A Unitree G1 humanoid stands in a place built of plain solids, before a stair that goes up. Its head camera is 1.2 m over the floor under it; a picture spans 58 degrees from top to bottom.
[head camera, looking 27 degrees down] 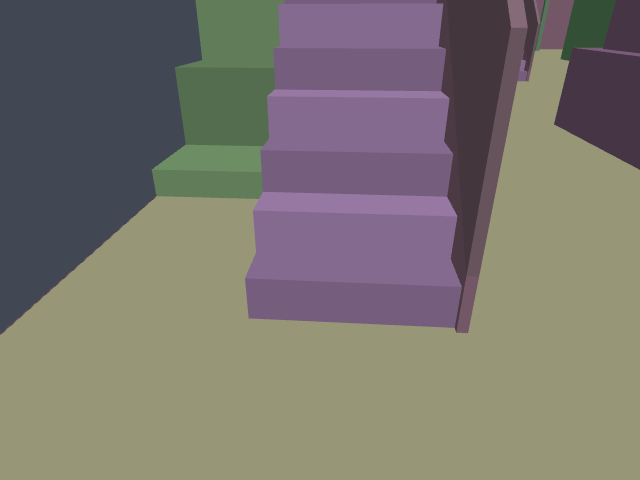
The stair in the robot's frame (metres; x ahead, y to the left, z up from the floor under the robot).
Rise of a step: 0.21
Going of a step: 0.24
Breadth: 0.92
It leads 4 degrees to the right of straight ahead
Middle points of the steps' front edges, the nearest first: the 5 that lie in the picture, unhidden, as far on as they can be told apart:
1.54 -0.13 0.21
1.78 -0.15 0.43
2.02 -0.17 0.64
2.26 -0.19 0.85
2.50 -0.20 1.07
